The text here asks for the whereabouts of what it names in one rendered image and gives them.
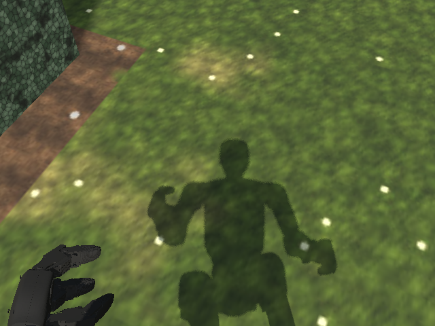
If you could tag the left robot hand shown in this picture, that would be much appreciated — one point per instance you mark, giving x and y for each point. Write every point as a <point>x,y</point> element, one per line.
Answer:
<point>39,292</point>

